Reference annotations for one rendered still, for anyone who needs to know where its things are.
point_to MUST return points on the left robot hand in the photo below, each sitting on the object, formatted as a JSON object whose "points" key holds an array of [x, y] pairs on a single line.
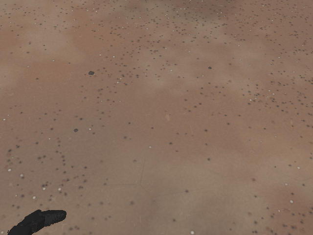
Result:
{"points": [[36, 221]]}

